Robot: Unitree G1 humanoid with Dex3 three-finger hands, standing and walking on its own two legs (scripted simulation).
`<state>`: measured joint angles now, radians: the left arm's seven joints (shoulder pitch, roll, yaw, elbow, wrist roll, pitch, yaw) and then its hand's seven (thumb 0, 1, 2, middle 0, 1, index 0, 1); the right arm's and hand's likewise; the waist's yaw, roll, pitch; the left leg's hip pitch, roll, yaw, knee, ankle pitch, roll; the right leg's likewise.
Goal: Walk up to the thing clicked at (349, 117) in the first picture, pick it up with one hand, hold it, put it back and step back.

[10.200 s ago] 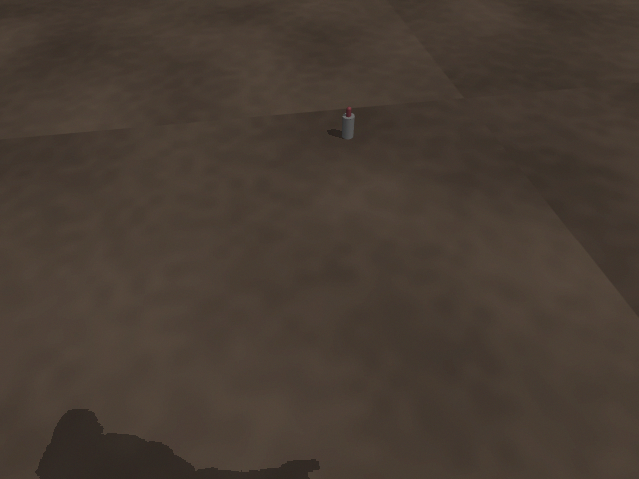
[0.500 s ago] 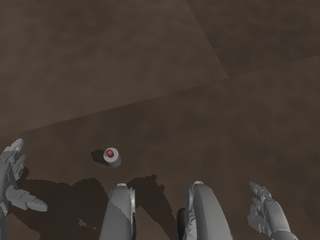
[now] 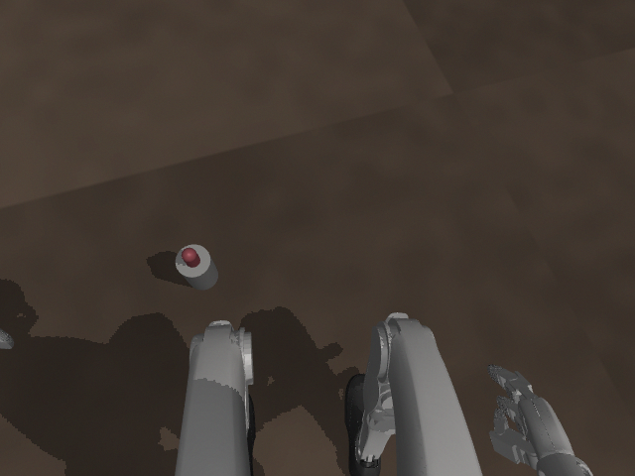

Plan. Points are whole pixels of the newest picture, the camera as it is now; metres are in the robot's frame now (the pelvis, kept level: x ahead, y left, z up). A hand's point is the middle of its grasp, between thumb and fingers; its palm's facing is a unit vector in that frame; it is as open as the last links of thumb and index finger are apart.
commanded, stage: go down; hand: left
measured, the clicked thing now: (196, 265) +0.45 +0.22 -0.38
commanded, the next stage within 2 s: none
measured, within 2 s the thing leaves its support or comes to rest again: neither
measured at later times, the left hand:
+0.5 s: hand out of the picture +0.37 +0.39 -0.06, palm faces +0.13 -0.99 -0.11, open 17.4 cm
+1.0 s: hand out of the picture +0.38 +0.40 -0.08, palm faces +0.11 -0.99 -0.09, open 17.4 cm
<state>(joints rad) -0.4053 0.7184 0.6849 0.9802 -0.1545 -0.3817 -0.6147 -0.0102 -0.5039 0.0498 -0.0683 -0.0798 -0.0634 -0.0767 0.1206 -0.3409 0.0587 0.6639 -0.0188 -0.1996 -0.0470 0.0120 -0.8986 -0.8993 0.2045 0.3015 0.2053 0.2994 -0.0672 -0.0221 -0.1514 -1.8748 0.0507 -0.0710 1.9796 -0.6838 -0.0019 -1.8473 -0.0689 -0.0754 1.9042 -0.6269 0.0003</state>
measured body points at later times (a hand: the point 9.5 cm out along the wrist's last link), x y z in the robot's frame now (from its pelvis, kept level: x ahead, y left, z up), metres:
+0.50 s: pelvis -0.01 +0.00 -0.06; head +0.19 +0.05 +0.33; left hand +0.36 +0.44 -0.05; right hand +0.15 -0.28 -0.17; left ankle +0.07 +0.12 -0.44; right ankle +0.10 -0.13 -0.44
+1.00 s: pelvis -0.01 +0.01 -0.08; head +0.19 +0.07 +0.31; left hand +0.37 +0.45 -0.07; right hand +0.13 -0.28 -0.18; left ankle +0.07 +0.12 -0.44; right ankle +0.10 -0.13 -0.44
